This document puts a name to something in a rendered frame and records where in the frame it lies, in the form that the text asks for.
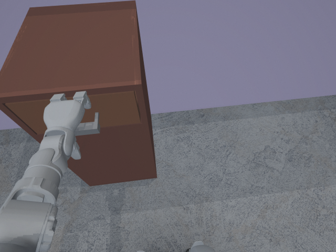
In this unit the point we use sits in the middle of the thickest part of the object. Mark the robot left forearm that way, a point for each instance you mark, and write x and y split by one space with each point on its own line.
42 177

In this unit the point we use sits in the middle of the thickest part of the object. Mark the right robot shin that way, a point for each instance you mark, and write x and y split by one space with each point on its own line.
198 243

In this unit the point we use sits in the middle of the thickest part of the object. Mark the robot left hand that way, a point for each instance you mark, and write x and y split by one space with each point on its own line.
68 114

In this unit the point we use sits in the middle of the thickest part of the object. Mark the handle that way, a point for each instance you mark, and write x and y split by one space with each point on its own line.
88 127

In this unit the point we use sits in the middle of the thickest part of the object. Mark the robot left upper arm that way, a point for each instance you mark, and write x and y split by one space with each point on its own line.
27 226

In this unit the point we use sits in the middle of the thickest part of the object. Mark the cabinet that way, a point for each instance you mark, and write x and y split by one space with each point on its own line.
95 48

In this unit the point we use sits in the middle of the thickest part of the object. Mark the drawer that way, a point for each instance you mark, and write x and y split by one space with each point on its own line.
118 108

